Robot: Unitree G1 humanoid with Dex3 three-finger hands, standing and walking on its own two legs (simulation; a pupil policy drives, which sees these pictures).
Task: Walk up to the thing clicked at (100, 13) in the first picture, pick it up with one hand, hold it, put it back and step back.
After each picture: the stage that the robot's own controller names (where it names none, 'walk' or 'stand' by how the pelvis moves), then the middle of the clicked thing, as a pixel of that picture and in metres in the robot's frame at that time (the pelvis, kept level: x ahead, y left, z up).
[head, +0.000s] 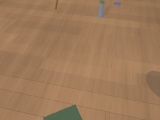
stand; (101, 9) +2.11 -0.30 -0.66
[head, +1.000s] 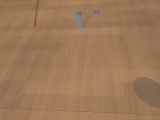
walk; (79, 20) +1.98 +0.10 -0.63
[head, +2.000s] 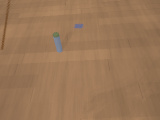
walk; (57, 42) +1.37 +0.34 -0.65
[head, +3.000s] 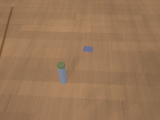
walk; (62, 73) +0.92 +0.23 -0.64
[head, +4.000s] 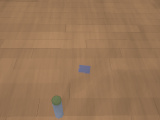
walk; (57, 107) +0.57 +0.18 -0.63
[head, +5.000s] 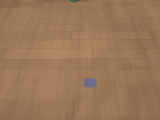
stand; out of the picture +0.40 +0.18 -0.64
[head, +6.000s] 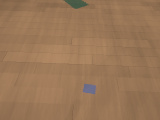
stand; out of the picture +0.39 +0.16 -0.65
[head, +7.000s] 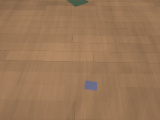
stand; out of the picture +0.41 +0.16 -0.66
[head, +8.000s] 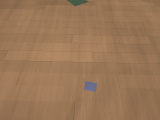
stand; out of the picture +0.39 +0.16 -0.66
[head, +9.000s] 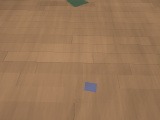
go down; out of the picture +0.39 +0.16 -0.66
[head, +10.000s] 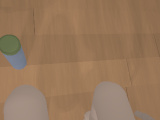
go down; (15, 55) +0.46 +0.23 -0.26
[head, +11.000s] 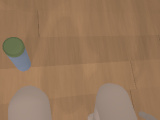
approach; (19, 57) +0.46 +0.24 -0.26
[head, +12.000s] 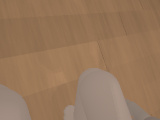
close in; out of the picture +0.43 +0.30 -0.16
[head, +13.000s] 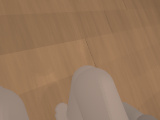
close; out of the picture +0.43 +0.30 -0.16
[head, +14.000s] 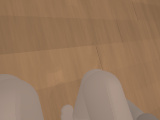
lift; out of the picture +0.34 +0.27 -0.15
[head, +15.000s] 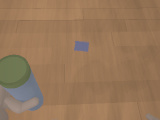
lift; (25, 88) +0.32 +0.18 +0.05
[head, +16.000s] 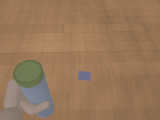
hold; (38, 93) +0.31 +0.15 +0.05
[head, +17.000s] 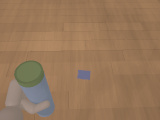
hold; (38, 93) +0.32 +0.15 +0.03
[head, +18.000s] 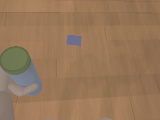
crouch; (26, 76) +0.38 +0.18 -0.02
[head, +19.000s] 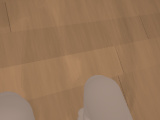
lower; out of the picture +0.48 +0.27 -0.06
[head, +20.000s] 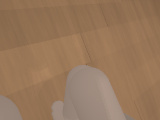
lower; out of the picture +0.44 +0.32 -0.16
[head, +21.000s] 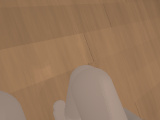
lower; out of the picture +0.43 +0.31 -0.16
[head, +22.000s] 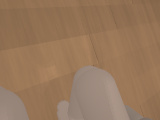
lower; out of the picture +0.42 +0.31 -0.16
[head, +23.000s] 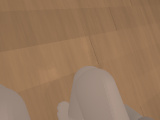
lower; out of the picture +0.40 +0.30 -0.16
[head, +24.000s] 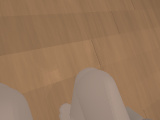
open; out of the picture +0.41 +0.27 -0.17
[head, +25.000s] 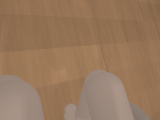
stand; out of the picture +0.41 +0.26 -0.17
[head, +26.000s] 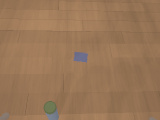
stand; (52, 112) +0.40 +0.17 -0.52
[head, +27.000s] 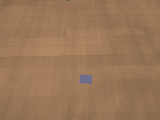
stand; out of the picture +0.39 +0.16 -0.60
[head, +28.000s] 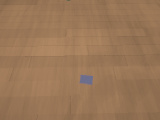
stand; out of the picture +0.38 +0.16 -0.60
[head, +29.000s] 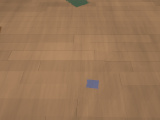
stand; out of the picture +0.40 +0.14 -0.65
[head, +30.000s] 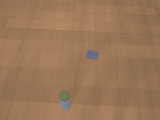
walk; (65, 101) +0.48 +0.11 -0.63
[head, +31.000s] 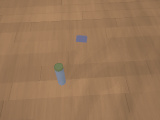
walk; (60, 74) +0.74 +0.19 -0.62
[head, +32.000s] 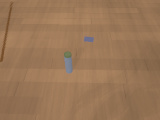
stand; (68, 63) +1.04 +0.14 -0.63
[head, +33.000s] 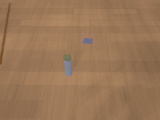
stand; (68, 65) +1.01 +0.13 -0.66
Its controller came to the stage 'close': yes
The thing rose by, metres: 0.69
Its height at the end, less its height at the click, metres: +0.00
